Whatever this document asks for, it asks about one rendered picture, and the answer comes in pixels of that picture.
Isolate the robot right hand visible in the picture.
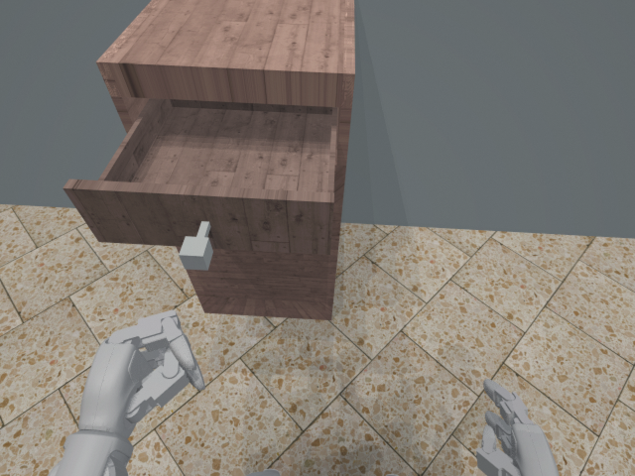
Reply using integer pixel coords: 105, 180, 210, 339
476, 379, 560, 476

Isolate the drawer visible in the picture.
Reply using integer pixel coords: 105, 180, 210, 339
63, 98, 337, 255

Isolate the robot left hand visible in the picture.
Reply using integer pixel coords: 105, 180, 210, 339
78, 310, 205, 439

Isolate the robot left forearm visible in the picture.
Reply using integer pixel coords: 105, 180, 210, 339
48, 430, 134, 476

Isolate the handle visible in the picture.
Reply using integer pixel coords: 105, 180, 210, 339
179, 221, 213, 271

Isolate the cabinet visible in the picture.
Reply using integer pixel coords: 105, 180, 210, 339
96, 0, 355, 320

